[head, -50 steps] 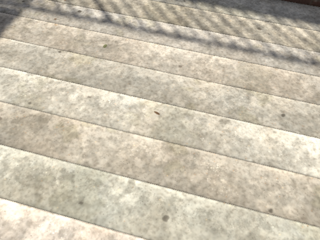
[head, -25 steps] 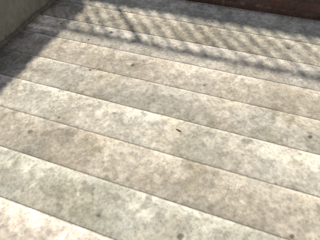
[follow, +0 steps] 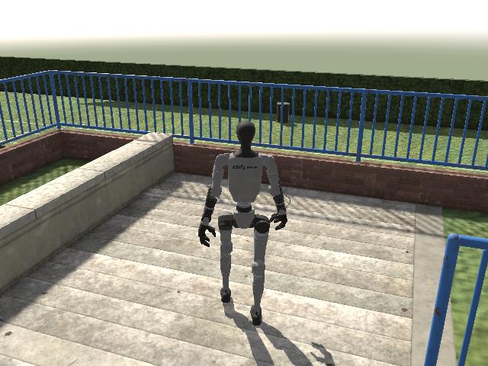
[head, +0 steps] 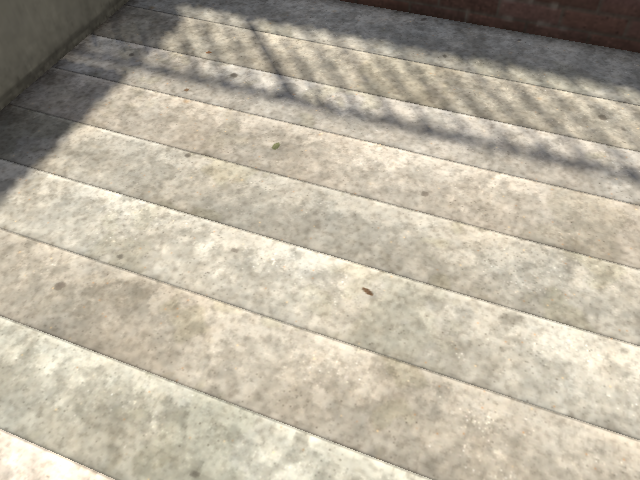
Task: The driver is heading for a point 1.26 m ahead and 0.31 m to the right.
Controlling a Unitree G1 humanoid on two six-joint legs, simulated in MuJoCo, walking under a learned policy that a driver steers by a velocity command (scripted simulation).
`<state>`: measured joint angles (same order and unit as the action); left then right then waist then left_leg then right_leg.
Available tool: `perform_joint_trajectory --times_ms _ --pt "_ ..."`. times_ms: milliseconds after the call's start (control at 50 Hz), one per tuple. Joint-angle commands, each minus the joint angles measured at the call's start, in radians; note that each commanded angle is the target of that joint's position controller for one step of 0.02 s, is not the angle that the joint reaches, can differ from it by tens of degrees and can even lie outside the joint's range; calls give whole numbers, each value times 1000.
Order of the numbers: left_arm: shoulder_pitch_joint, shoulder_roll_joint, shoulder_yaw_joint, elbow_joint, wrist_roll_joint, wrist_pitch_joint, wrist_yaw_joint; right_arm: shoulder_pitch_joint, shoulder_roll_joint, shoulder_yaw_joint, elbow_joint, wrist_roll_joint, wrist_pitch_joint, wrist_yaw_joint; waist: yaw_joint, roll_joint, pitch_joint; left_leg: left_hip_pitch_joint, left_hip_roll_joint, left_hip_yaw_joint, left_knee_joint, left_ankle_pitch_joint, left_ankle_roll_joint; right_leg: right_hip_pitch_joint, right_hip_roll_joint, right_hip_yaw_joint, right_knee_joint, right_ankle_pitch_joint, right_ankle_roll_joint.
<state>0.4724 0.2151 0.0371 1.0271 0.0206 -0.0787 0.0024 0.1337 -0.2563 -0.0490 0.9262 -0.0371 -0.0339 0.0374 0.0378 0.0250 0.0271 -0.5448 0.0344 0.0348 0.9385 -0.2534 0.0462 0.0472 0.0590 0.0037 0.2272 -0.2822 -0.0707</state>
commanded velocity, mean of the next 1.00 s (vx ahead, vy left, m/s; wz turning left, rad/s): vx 0.48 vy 0.00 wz -0.19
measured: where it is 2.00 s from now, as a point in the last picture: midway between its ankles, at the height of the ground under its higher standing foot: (429, 267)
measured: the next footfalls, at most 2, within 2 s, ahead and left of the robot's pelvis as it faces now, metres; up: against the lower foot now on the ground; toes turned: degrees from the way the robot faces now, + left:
left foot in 0.18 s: +0.27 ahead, +0.11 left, +0.00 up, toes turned +4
right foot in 0.76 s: +0.57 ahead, -0.05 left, +0.00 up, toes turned -10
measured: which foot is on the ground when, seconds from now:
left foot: up 0.00-0.16, down 0.18-0.78, up 0.80-1.00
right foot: down 0.00-0.20, up 0.22-0.74, down 0.76-1.00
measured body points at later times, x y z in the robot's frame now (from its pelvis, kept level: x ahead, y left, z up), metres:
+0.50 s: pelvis +0.26 +0.06 +0.00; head +0.28 +0.06 +0.45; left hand +0.38 +0.30 -0.13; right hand +0.23 -0.19 -0.14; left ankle +0.23 +0.11 -0.74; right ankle +0.38 -0.10 -0.68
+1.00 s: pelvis +0.55 -0.01 +0.00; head +0.58 -0.02 +0.45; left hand +0.62 +0.26 -0.14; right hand +0.62 -0.28 -0.13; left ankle +0.65 +0.16 -0.67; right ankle +0.53 -0.04 -0.74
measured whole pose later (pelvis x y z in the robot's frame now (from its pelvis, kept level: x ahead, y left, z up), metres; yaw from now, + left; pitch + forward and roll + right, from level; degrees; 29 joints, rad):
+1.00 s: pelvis +0.55 -0.01 +0.00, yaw -14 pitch +0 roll +0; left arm 0.33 0.25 0.07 0.97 0.00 -0.05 -0.01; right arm 0.14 -0.24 -0.04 0.84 -0.05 -0.06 0.01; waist 0.02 0.02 0.06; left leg -0.61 0.12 -0.05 1.03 -0.24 -0.02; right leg -0.15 0.15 0.02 0.34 -0.18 -0.14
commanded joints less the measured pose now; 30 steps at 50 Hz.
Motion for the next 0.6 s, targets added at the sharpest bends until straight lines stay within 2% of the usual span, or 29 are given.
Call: perform_joint_trajectory --times_ms 20,80,120,140,160,180,200,220,240,260,280,320,340,380,440,480,540,600 --pt "22 117 13 -17 -4 -14 5 -180 -14 13 -115 4 -10 11 6 -121 102 -108 -5 48 -157 94 -19 -38 -223 117 -89 469 -120" --pt "27 141 13 -1 -4 -18 5 -220 -26 17 -142 13 -4 6 5 -146 105 43 -29 74 -300 155 12 -87 -245 93 -101 542 -107" --pt "5 153 13 4 -8 -20 7 -164 -55 5 -132 13 -5 -7 -36 -135 78 145 -54 74 -336 149 48 -59 -266 73 -22 750 -88" --pt "-6 162 15 5 -7 -18 9 -86 -73 -5 -108 12 -8 -15 -72 -129 33 226 -77 75 -352 125 65 -32 -265 56 80 887 -74" --pt "-18 167 16 5 -8 -12 10 49 -91 -17 -62 10 -15 -24 -130 -108 -38 370 -103 83 -402 126 85 -40 -244 30 246 949 -58" --pt "-15 162 12 3 -7 -9 8 197 -122 -33 -14 0 -23 -35 -184 -86 -111 573 -67 43 -433 99 107 -149 -206 7 455 822 -44" --pt "20 99 -2 -23 -2 -5 5 349 -211 -55 5 -23 -30 -44 -209 52 -234 772 202 -271 -472 -130 151 -329 -140 -37 786 384 -31" --pt "103 41 -4 -27 -30 -3 -3 335 -243 -60 6 -8 -19 -36 -142 238 -324 865 395 -792 -691 -292 274 -589 37 6 1097 -232 -7" --pt "14 129 15 -41 -6 1 1 203 -195 -53 -13 23 -15 -30 -109 87 -160 720 347 -718 -734 -359 253 -677 -41 76 1140 -155 -26" --pt "-69 132 20 -63 -4 -3 -7 107 -124 -34 -34 29 -22 -27 -85 29 -47 575 308 -552 -743 -288 235 -676 -87 65 1098 -57 -32" --pt "-92 105 16 -65 -5 -6 -11 79 -81 -22 -26 23 -33 -25 -54 -3 12 462 259 -440 -771 -139 210 -632 -121 59 1035 -13 -31" --pt "-72 72 12 -55 16 17 -22 88 -45 -8 1 20 -52 -31 -4 17 19 356 190 -297 -793 27 170 -531 -153 56 948 7 -14" --pt "-71 62 12 -54 18 26 -26 116 -41 -5 15 21 -62 -31 1 20 14 345 180 -266 -799 92 172 -516 -152 45 930 13 -6" --pt "-120 59 14 -72 18 39 -33 164 -56 -7 38 26 -73 -32 5 19 30 350 166 -215 -825 134 177 -565 -164 24 880 47 10" --pt "-266 67 16 -122 18 47 -37 230 -65 -6 59 27 -73 -34 -22 8 72 395 152 -177 -864 157 176 -691 -184 -4 772 151 39" --pt "-342 62 13 -148 11 45 -39 266 -63 -2 70 27 -71 -35 -40 5 79 441 139 -133 -862 237 161 -732 -178 -20 677 214 50" --pt "-428 40 2 -175 0 40 -43 312 -57 2 86 23 -75 -40 -68 14 80 485 127 -52 -853 348 126 -707 -143 -43 540 295 41" --pt "-504 37 -4 -205 -1 38 -44 364 -49 8 108 16 -75 -53 -92 20 93 578 150 1 -835 465 111 -713 -111 -64 451 305 15"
